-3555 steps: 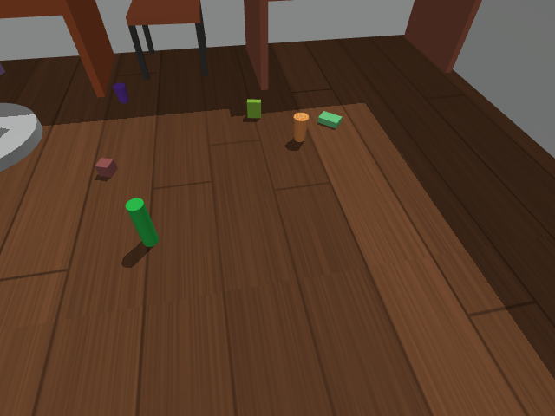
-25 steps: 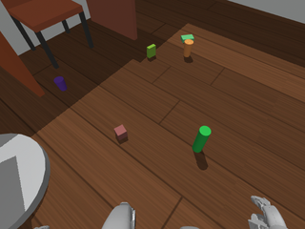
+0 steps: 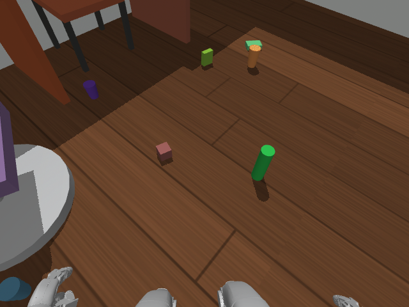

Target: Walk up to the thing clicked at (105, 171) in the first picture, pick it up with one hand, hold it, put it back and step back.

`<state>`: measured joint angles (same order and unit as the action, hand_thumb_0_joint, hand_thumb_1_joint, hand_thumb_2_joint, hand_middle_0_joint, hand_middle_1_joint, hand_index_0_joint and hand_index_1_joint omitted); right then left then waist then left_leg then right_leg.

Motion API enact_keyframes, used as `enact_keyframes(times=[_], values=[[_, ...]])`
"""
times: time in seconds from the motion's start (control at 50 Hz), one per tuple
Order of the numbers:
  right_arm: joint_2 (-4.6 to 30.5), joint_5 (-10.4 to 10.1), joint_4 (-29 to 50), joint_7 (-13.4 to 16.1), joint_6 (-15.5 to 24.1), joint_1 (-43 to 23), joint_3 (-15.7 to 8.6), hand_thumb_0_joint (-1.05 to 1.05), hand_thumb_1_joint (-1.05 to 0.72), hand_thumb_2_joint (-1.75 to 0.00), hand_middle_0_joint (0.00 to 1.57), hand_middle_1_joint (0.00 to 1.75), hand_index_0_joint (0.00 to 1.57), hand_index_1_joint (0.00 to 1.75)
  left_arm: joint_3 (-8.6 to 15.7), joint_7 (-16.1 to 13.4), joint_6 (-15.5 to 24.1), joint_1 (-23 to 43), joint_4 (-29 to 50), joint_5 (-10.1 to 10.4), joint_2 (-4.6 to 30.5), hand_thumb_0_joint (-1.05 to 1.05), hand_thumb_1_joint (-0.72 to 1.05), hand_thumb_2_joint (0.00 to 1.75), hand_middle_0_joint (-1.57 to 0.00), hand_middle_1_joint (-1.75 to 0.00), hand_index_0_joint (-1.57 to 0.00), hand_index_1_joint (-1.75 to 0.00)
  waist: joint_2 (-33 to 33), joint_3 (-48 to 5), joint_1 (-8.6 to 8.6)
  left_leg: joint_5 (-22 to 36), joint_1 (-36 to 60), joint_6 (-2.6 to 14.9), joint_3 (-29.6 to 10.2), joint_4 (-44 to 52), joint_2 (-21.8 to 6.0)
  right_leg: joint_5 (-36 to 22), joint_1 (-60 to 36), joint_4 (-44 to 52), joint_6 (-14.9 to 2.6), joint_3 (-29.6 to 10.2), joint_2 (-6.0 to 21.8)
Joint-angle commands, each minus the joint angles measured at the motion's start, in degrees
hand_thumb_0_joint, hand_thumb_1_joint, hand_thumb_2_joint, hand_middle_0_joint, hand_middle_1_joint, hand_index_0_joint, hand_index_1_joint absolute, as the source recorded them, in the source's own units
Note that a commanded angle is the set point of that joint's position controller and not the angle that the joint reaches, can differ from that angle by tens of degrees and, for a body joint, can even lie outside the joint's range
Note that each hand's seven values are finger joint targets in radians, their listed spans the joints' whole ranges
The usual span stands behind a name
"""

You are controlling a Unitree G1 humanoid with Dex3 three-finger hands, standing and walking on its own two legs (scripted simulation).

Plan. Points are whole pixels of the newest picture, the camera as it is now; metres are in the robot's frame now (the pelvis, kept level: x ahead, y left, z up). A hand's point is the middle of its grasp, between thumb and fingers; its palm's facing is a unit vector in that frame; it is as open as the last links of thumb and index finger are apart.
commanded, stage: step back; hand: left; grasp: from above
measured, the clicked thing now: (164, 151) +0.94 +0.23 -0.72
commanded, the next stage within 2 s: stand in 1.30 s
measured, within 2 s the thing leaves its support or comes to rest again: neither
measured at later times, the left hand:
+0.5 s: hand out of the picture -0.10 +0.27 -0.13, palm faces +0.08 -0.89 -0.44, open 7.3 cm
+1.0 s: hand out of the picture -0.07 +0.25 -0.13, palm faces +0.09 -0.92 -0.39, open 7.3 cm
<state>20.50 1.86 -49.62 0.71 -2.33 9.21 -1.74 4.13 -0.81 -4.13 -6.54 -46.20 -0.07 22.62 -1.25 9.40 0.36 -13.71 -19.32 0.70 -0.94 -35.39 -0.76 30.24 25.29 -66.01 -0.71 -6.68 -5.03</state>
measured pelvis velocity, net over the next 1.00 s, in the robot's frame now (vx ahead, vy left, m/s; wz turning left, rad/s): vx -0.10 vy -0.02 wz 0.07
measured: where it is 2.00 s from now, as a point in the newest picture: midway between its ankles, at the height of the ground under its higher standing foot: outside the picture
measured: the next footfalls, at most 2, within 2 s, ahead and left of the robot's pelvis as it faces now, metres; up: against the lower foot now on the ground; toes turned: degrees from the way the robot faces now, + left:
right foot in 0.12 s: -0.05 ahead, -0.13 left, +0.00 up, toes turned +2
left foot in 0.46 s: -0.10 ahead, +0.11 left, +0.00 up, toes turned +1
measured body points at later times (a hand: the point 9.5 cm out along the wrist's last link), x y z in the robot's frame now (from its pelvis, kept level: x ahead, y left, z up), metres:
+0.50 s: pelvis -0.13 -0.02 +0.00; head -0.12 -0.04 +0.45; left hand -0.10 +0.31 -0.10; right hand -0.06 -0.33 -0.13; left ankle -0.14 +0.11 -0.73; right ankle -0.09 -0.14 -0.72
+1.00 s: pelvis -0.10 -0.02 +0.01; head -0.08 -0.03 +0.46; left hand -0.08 +0.30 -0.11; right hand -0.01 -0.33 -0.12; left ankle -0.05 +0.13 -0.71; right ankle -0.09 -0.13 -0.72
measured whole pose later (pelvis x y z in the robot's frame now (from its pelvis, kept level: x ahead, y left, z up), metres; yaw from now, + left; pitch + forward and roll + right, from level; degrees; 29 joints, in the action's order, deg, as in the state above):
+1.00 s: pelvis -0.10 -0.02 +0.01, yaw +4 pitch -3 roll +0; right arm 22.9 1.5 -57.1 -1.0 -0.6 11.7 -3.7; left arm 2.7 0.2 2.6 -13.6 -55.7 -1.2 20.6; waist 1.8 5.0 -1.5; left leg -20.0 -20.6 0.1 -1.5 -38.7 -2.0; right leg 17.9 11.7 -32.6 -0.7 3.0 1.5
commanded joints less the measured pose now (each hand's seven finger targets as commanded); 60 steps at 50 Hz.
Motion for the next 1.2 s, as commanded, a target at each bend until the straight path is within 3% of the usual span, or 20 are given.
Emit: enact_keyframes(times=[0.0,0.08,0.1,0.12,0.14,0.2,0.34,0.42,0.44,0.48,0.5,0.54,0.68,0.7,0.72,0.74,0.96,1.02,1.06,1.18], values=[[15.92,0.62,5.56,1.19,1.30,-0.37,-4.68,0.00,-0.90,-0.90,0.20,0.30,0.20,0.30,3.25,-0.21,1.95,-3.34,2.73,-0.75,9.70,0.00,0.90,0.90,-0.20,-0.30,-0.20,-0.30,11.31,-10.65,0.32,19.54,9.62,13.59,-13.27,8.43,-13.93,1.34,-2.17,13.08,1.64,2.47,2.90],[16.03,-0.70,4.79,0.67,-0.20,-1.76,-4.35,0.00,-0.90,-0.90,0.20,0.30,0.20,0.30,3.30,-0.20,3.70,-9.76,-2.46,-1.42,9.29,0.00,0.90,0.90,-0.20,-0.30,-0.20,-0.30,10.70,-16.41,-1.77,11.01,5.24,7.23,-7.19,0.66,-8.70,-14.52,-18.22,44.46,-0.65,8.21,2.86],[12.66,-0.89,5.05,0.40,-0.11,-0.68,-3.33,0.00,-0.90,-0.90,0.20,0.30,0.20,0.30,4.28,-0.47,4.24,-9.29,-2.40,-2.45,12.31,0.00,0.90,0.90,-0.20,-0.30,-0.20,-0.30,4.38,-14.77,-1.17,1.91,-5.92,4.06,-5.88,-5.52,-4.28,-13.14,-23.30,44.08,-2.22,-2.18,8.34],[10.29,-1.22,7.62,0.96,0.21,-4.77,-2.97,0.00,-0.90,-0.90,0.20,0.30,0.20,0.30,6.02,-0.41,4.02,-8.52,-0.92,-2.45,19.97,0.00,0.90,0.90,-0.20,-0.30,-0.20,-0.30,-12.79,-11.58,-4.11,-17.51,-15.37,0.33,-4.39,-14.71,5.89,-13.61,-15.83,47.26,-10.13,-21.47,23.06],[12.73,-0.99,7.13,1.63,-0.06,-6.57,-4.23,0.00,-0.90,-0.90,0.20,0.30,0.20,0.30,6.24,-0.70,4.13,-5.52,0.68,-2.70,22.60,0.00,0.90,0.90,-0.20,-0.30,-0.20,-0.30,-13.34,-7.43,-5.76,-21.87,-10.74,-1.30,-10.29,-26.12,3.56,-11.92,-1.56,50.83,-17.71,-30.79,31.50],[12.66,-1.52,2.76,1.21,0.25,-0.83,-3.74,0.00,-0.90,-0.90,0.20,0.30,0.20,0.30,3.94,-1.13,5.11,2.22,1.06,-2.39,14.31,0.00,0.90,0.90,-0.20,-0.30,-0.20,-0.30,-3.13,-4.98,1.15,-12.03,-10.66,-0.66,-10.48,-31.63,6.32,-25.01,-5.35,42.08,-9.28,-8.00,18.87],[12.44,0.25,1.96,-0.75,1.56,-3.56,-3.82,0.00,-0.90,-0.90,0.20,0.30,0.20,0.30,4.69,-0.33,6.11,-7.30,-1.13,-2.87,15.06,0.00,0.90,0.90,-0.20,-0.30,-0.20,-0.30,-8.42,-5.73,-5.22,-16.04,-8.72,-2.07,-4.43,-9.55,2.00,9.08,-15.28,47.70,-10.04,-12.30,19.64],[11.35,-0.01,-2.17,-1.49,2.80,2.91,-4.29,0.00,-0.90,-0.90,0.20,0.30,0.20,0.30,3.66,0.37,5.22,-3.97,-1.24,-2.14,14.89,0.00,0.90,0.90,-0.20,-0.30,-0.20,-0.30,-7.90,-7.04,-0.97,-9.33,9.03,0.60,2.14,11.64,2.88,3.89,-7.41,45.10,-7.86,-5.70,17.70],[12.02,0.21,-3.16,-1.42,3.17,4.60,-4.92,0.00,-0.90,-0.90,0.20,0.30,0.20,0.30,2.62,0.55,5.16,-4.72,-1.35,-2.19,12.84,0.00,0.90,0.90,-0.20,-0.30,-0.20,-0.30,-4.85,-7.89,-0.12,-6.45,15.22,1.53,-0.07,14.41,2.40,2.01,-3.69,41.58,-5.73,-2.81,15.42],[18.73,0.66,-2.86,-1.32,3.56,4.43,-6.13,0.00,-0.90,-0.90,0.20,0.30,0.20,0.30,1.84,0.73,5.43,-0.83,-1.69,-0.86,9.96,0.00,0.90,0.90,-0.20,-0.30,-0.20,-0.30,9.89,-7.01,1.88,-37.31,11.42,9.70,-27.48,22.28,-13.70,2.86,6.00,25.51,-0.27,8.22,5.42],[19.78,0.40,-2.21,-1.45,3.72,3.56,-6.29,0.00,-0.90,-0.90,0.20,0.30,0.20,0.30,2.95,0.76,5.42,-0.10,-2.15,-1.16,12.81,0.00,0.90,0.90,-0.20,-0.30,-0.20,-0.30,9.38,-2.20,1.85,-39.93,2.45,12.95,-30.91,25.80,-17.77,1.74,3.39,16.42,-0.18,5.88,6.12],[15.71,0.58,-1.46,-1.08,4.71,0.09,-4.87,0.00,-0.90,-0.90,0.20,0.30,0.20,0.30,2.43,1.15,6.11,-3.00,-3.02,-0.87,10.85,0.00,0.90,0.90,-0.20,-0.30,-0.20,-0.30,6.25,-2.02,-0.34,-23.37,8.02,11.31,-23.81,22.12,-13.75,-3.31,5.23,17.05,-0.67,3.10,7.28],[13.76,-0.08,-0.90,-1.80,2.66,-1.31,-4.44,0.00,-0.90,-0.90,0.20,0.30,0.20,0.30,2.99,0.79,7.63,-9.49,-8.02,-1.81,9.76,0.00,0.90,0.90,-0.20,-0.30,-0.20,-0.30,8.64,-5.29,-2.67,-18.20,-4.70,6.16,-9.03,10.37,-7.38,-12.71,-20.58,40.34,-0.97,11.04,2.45],[10.86,-0.38,-0.73,-1.66,2.52,-0.38,-3.59,0.00,-0.90,-0.90,0.20,0.30,0.20,0.30,3.46,0.26,7.99,-11.62,-8.50,-2.16,10.68,0.00,0.90,0.90,-0.20,-0.30,-0.20,-0.30,3.82,-6.65,-3.89,-16.89,-9.02,4.19,-6.80,3.17,-5.26,-10.67,-26.57,43.24,-1.65,5.41,5.08],[8.35,-0.67,1.21,-1.57,2.61,-2.80,-2.86,0.00,-0.90,-0.90,0.20,0.30,0.20,0.30,4.65,-0.15,8.40,-14.54,-8.60,-2.86,16.08,0.00,0.90,0.90,-0.20,-0.30,-0.20,-0.30,-8.31,-6.24,-5.97,-19.54,-19.73,1.42,-2.76,-11.88,3.69,5.54,-27.04,51.97,-6.76,-18.79,18.45],[11.18,0.01,0.72,-0.72,2.44,-2.83,-3.82,0.00,-0.90,-0.90,0.20,0.30,0.20,0.30,5.31,0.01,8.32,-11.61,-7.35,-2.76,19.81,0.00,0.90,0.90,-0.20,-0.30,-0.20,-0.30,-7.06,-1.73,-5.44,-20.48,-17.34,0.64,-6.21,-19.88,2.07,16.08,-15.71,56.99,-12.39,-29.52,29.37],[9.24,-0.26,-3.87,-1.04,3.60,1.29,-3.48,0.00,-0.90,-0.90,0.20,0.30,0.20,0.30,2.15,-0.25,7.79,-4.06,-5.18,-0.51,13.13,0.00,0.90,0.90,-0.20,-0.30,-0.20,-0.30,-7.06,-8.36,-1.07,-0.44,4.35,-0.61,3.97,3.28,0.43,-41.73,-11.73,37.57,-6.97,2.00,17.03],[13.44,0.28,-4.84,-0.07,4.31,2.45,-4.34,0.00,-0.90,-0.90,0.20,0.30,0.20,0.30,0.53,-0.21,6.63,-4.52,-4.15,0.23,9.15,0.00,0.90,0.90,-0.20,-0.30,-0.20,-0.30,3.30,-13.38,-0.51,16.92,12.43,3.27,-7.46,9.40,-8.62,-31.27,-7.63,28.40,-1.86,4.11,10.94],[17.31,-0.72,-3.18,-0.17,4.10,-3.41,-4.44,0.00,-0.90,-0.90,0.20,0.30,0.20,0.30,0.75,-0.41,5.31,-5.84,-6.84,0.70,9.93,0.00,0.90,0.90,-0.20,-0.30,-0.20,-0.30,8.00,-13.19,-1.68,6.21,2.19,11.90,-16.14,13.24,-16.87,-4.04,-14.09,24.92,-0.59,7.04,5.61],[12.39,-1.13,-5.49,-0.39,3.23,-7.41,-2.45,0.00,-0.90,-0.90,0.20,0.30,0.20,0.30,0.67,-0.07,6.43,-3.84,-10.12,-0.59,11.96,0.00,0.90,0.90,-0.20,-0.30,-0.20,-0.30,5.26,-9.77,-1.25,-1.97,2.49,2.41,-5.85,9.80,-7.74,-18.04,-13.54,38.45,-2.51,0.54,10.27]])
